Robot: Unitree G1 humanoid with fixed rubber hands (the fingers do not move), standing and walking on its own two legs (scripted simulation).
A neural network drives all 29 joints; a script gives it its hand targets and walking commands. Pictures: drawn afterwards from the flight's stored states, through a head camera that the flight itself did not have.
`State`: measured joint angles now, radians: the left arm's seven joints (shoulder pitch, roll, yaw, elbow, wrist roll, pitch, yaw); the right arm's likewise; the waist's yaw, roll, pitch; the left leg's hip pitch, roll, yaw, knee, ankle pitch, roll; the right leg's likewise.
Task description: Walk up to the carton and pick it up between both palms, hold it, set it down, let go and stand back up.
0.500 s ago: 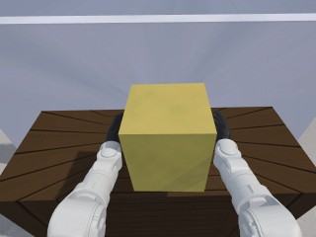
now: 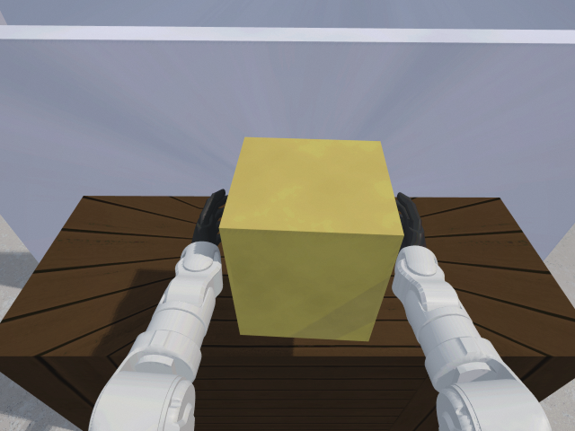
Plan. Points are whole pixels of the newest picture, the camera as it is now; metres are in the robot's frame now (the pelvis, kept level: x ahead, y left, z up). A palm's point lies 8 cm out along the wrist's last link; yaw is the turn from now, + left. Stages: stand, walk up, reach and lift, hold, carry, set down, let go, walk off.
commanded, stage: reach and lift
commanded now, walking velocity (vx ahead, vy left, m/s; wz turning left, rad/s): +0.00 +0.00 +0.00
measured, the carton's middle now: (307, 241) +0.41 -0.01 +0.07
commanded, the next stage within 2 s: hold in 1.50 s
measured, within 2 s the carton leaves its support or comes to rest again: neither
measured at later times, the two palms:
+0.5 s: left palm (189, 234) +0.36 +0.16 +0.14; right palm (413, 243) +0.35 -0.14 +0.13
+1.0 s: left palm (184, 219) +0.36 +0.16 +0.16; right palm (412, 233) +0.36 -0.14 +0.14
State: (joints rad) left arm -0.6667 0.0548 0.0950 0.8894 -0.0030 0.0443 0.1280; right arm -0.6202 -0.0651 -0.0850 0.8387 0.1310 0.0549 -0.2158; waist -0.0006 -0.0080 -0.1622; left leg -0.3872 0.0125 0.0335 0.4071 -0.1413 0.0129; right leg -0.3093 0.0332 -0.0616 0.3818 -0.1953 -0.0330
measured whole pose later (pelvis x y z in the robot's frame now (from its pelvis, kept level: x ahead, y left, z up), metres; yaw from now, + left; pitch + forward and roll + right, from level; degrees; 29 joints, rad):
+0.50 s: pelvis +0.00 +0.00 +0.00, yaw +2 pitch -3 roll -1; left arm -0.47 0.00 0.15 0.24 0.15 0.48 0.06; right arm -0.48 -0.06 0.01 0.46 0.18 0.28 -0.26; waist -0.05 -0.03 -0.02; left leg -0.17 0.00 0.00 0.38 -0.15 0.01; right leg -0.06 0.03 -0.09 0.30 -0.19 -0.03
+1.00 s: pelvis -0.01 +0.00 +0.00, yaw +1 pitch -5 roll -1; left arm -0.63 -0.01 0.24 0.35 0.25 0.52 0.02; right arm -0.63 0.00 -0.13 0.65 0.06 0.23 -0.20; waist -0.03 -0.07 0.01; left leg -0.13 0.00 0.02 0.33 -0.12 0.02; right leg -0.04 0.03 -0.07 0.30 -0.17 -0.03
